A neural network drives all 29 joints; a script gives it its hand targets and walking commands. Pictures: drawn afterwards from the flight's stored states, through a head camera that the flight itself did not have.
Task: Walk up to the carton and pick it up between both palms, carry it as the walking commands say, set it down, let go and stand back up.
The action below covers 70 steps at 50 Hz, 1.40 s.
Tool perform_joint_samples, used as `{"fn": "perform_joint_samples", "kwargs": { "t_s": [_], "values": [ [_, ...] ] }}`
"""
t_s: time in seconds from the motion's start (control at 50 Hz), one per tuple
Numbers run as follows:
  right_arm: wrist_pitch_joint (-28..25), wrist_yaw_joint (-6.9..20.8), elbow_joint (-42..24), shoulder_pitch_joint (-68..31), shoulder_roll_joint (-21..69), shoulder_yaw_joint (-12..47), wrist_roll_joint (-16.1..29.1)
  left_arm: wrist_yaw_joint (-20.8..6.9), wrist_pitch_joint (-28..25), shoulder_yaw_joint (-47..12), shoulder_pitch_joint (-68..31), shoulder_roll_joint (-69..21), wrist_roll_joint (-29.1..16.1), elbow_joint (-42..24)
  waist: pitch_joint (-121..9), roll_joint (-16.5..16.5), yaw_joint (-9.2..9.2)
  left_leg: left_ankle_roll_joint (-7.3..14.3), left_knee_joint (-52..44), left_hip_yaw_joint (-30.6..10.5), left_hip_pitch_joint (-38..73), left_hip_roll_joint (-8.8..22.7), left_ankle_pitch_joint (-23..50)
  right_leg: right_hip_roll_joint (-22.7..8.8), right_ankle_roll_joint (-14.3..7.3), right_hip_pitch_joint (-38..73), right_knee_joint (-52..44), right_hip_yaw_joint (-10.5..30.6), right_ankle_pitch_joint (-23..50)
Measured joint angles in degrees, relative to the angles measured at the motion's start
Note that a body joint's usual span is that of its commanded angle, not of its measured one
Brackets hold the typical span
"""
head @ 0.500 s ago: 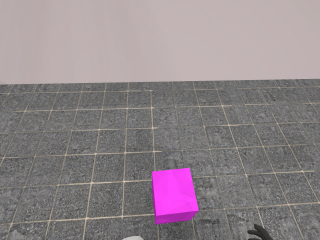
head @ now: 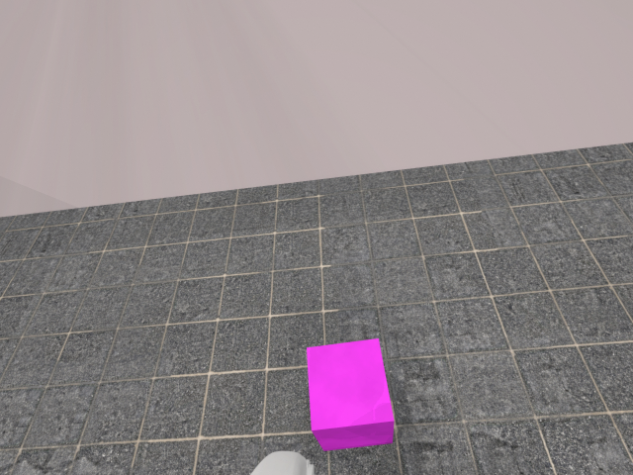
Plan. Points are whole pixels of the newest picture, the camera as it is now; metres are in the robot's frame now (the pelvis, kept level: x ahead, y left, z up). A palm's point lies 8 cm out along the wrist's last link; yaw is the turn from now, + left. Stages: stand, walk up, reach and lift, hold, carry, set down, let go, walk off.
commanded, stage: walk up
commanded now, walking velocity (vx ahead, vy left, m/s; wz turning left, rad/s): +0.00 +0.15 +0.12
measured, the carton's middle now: (350, 396) +0.41 +0.03 -0.65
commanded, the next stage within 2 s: stand in 0.58 s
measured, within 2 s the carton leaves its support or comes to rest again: neither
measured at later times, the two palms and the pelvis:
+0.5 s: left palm out of the picture -0.01 +0.28 -0.15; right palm out of the picture +0.07 -0.18 -0.13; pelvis +0.00 +0.05 +0.00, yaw +1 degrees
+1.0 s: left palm (151, 473) +0.15 +0.28 -0.12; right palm (501, 462) +0.16 -0.19 -0.12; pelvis -0.02 +0.04 -0.02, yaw +2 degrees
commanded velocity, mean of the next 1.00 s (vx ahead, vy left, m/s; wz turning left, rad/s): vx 0.01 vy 0.02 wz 0.03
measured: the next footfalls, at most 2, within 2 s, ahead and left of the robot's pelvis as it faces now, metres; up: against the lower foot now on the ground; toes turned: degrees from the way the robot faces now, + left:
left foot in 0.22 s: +0.01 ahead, +0.16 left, +0.00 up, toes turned -5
right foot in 0.48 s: +0.03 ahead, -0.08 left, +0.00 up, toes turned +9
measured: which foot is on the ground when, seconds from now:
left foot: up 0.00-0.20, down 0.22-1.00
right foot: down 0.00-0.20, up 0.22-0.46, down 0.48-1.00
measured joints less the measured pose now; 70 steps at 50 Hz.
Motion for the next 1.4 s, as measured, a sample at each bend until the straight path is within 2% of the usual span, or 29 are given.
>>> {"fn": "perform_joint_samples", "kwargs": {
  "t_s": [0.1,0.16,0.2,0.22,0.26,0.32,0.4,0.44,0.48,0.5,0.54,0.62,0.78,0.82,0.88,0.96,1.02,1.08,1.2,1.28,1.4],
  "values": [
    [0.60,0.10,0.26,-0.03,1.32,1.57,0.48,-0.62,-0.53,0.27,-0.22,0.91,0.76,0.10,-1.16,-1.47,1.32,-0.47,-15.56,4.09,6.31,2.02,-3.29,-0.88,0.40,-0.08,-1.37,-0.40,1.29],
    [-0.09,-0.03,-0.02,-0.37,2.61,2.52,0.74,-1.28,0.11,0.70,-1.04,1.65,0.77,0.21,-1.18,-3.07,2.24,1.14,-28.11,5.91,11.81,2.06,-4.66,-1.21,1.05,-0.63,-0.81,-0.78,1.51],
    [-1.43,-0.65,-0.35,-0.29,3.14,3.00,0.79,-1.84,0.38,0.79,-1.02,2.14,0.34,0.34,-1.25,-3.67,2.15,2.16,-39.44,6.21,16.92,1.91,-0.60,-1.15,1.60,-1.89,1.77,-1.15,0.57],
    [-2.29,-1.02,-0.34,-0.18,3.51,3.16,0.71,-2.20,0.54,0.71,-0.93,2.24,0.39,0.51,-1.22,-3.88,1.75,2.75,-42.18,5.55,17.89,2.00,0.21,-1.10,1.60,-3.20,4.94,-1.31,-3.17],
    [-3.58,-1.48,0.46,0.24,5.21,4.00,0.57,-2.46,1.42,0.50,-0.80,2.09,-0.08,1.27,-1.13,-5.55,1.31,4.10,-41.75,5.31,17.75,1.82,1.53,0.87,0.39,-4.74,9.19,2.08,-10.86],
    [-4.83,-2.12,1.62,1.15,6.96,5.10,0.71,-3.31,1.58,-0.13,-0.47,0.70,-0.70,2.36,-1.36,-6.29,1.16,4.78,-46.25,5.21,20.37,2.55,4.21,4.74,-1.64,-5.35,13.87,4.75,-9.56],
    [-6.11,-3.11,2.96,0.89,8.41,5.91,1.54,-3.32,0.71,-0.81,0.13,-1.27,-0.52,4.29,-1.03,-6.58,1.12,5.08,-49.78,5.64,22.82,2.41,5.74,6.88,-2.26,-2.35,12.92,4.16,-8.42],
    [-6.28,-3.59,3.74,0.40,8.87,5.99,1.70,-2.75,0.37,-1.19,0.22,-2.13,-0.77,5.03,-0.62,-6.56,1.07,5.20,-49.09,5.97,22.98,1.93,5.11,7.43,-2.23,0.74,8.40,3.63,-8.43],
    [-6.18,-3.96,4.48,0.06,9.16,5.93,1.91,-2.16,-0.20,-1.57,0.22,-2.72,-0.98,5.61,-0.25,-6.69,1.09,5.20,-47.59,6.47,22.85,1.08,3.97,7.49,-2.28,4.87,0.67,3.22,-2.85],
    [-6.09,-4.05,4.88,-0.11,9.04,5.88,2.05,-1.89,-0.63,-1.71,0.10,-3.16,-0.90,6.09,-0.07,-6.27,1.12,5.15,-46.65,6.64,22.71,0.92,3.30,7.40,-2.21,6.45,-1.92,3.19,-2.61],
    [-6.02,-4.08,5.61,-0.41,8.63,5.77,2.41,-1.77,-1.33,-1.98,-0.18,-4.13,-0.96,7.04,0.35,-4.37,0.49,4.52,-46.99,6.38,23.45,1.53,3.36,7.99,-2.05,7.52,-2.98,2.90,-3.10],
    [-5.82,-4.20,7.53,0.17,8.03,5.44,2.39,-1.64,-2.13,-2.19,-1.14,-4.81,-1.02,7.75,0.90,-2.69,-0.19,4.77,-48.43,6.03,24.60,1.86,3.88,8.39,-2.11,8.81,-4.47,2.49,-2.68],
    [-5.39,-4.39,11.70,2.24,7.38,5.14,2.01,-1.17,-2.34,-2.00,-2.57,-4.67,-1.11,8.88,1.37,-2.55,-0.39,4.48,-49.67,5.62,25.65,2.09,4.57,8.65,-2.45,10.01,-5.78,2.08,-2.06],
    [-2.07,-4.24,4.35,2.12,6.83,6.02,3.72,-1.22,0.91,-2.72,-3.41,-3.96,-2.81,2.42,-0.78,-2.77,-0.53,4.68,-44.86,5.47,19.70,2.24,2.91,8.77,-2.87,4.28,-1.45,2.35,-3.56],
    [5.97,-3.96,-5.64,-4.41,4.90,6.78,4.72,-1.03,8.79,-3.01,-10.96,-2.30,-3.65,-5.42,-2.00,-2.49,-0.40,4.26,-37.34,5.36,11.57,2.96,0.49,9.08,-2.81,-3.24,4.60,2.34,-5.03],
    [19.44,-3.50,-12.49,-12.85,3.65,6.03,5.28,-1.73,22.02,-2.72,-19.34,-1.10,-4.09,-11.06,-3.61,-2.15,-0.13,4.29,-34.49,5.10,5.37,3.35,0.22,9.46,-3.23,-9.08,6.68,2.29,-4.94],
    [24.66,-2.95,-16.78,-13.23,4.83,4.84,4.23,-2.92,26.92,-2.08,-19.38,-2.02,-2.63,-15.38,-4.69,-2.29,-0.05,4.10,-35.08,4.72,2.84,3.10,0.92,9.33,-3.27,-11.61,6.37,2.18,-4.50],
    [24.69,-2.33,-20.66,-10.48,7.18,3.64,2.13,-4.41,26.61,-0.93,-16.28,-3.68,-0.27,-19.08,-5.12,-2.53,-0.04,4.16,-35.19,4.38,0.65,2.92,1.38,9.32,-3.27,-13.80,6.42,2.25,-4.21],
    [19.09,-0.92,-23.69,-8.51,10.35,1.59,-0.12,-5.88,20.94,2.24,-13.89,-5.52,1.87,-22.53,-4.99,-2.90,-0.01,4.11,-27.18,3.91,-8.76,2.89,-1.03,9.27,-3.30,-23.13,14.21,2.60,-6.47],
    [17.67,-0.71,-24.94,-11.35,10.13,1.21,0.43,-5.49,19.80,2.80,-16.51,-5.45,0.88,-24.26,-4.12,-2.86,0.04,4.17,-20.83,3.70,-14.52,2.76,-2.81,9.12,-3.16,-28.81,20.36,2.84,-8.12],
    [20.11,-0.43,-24.93,-18.94,8.18,0.26,1.23,-3.66,22.89,2.34,-23.01,-5.86,-0.65,-26.10,-1.91,-2.51,-0.13,4.48,-14.38,3.61,-19.38,2.42,-4.24,8.98,-3.00,-33.66,26.69,3.40,-9.43]
  ]
}}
